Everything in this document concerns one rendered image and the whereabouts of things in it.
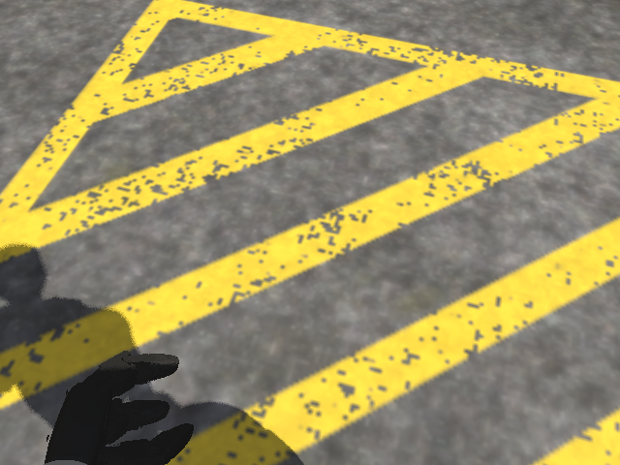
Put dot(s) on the left robot hand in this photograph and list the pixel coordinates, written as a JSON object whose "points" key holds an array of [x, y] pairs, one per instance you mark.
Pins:
{"points": [[89, 419]]}

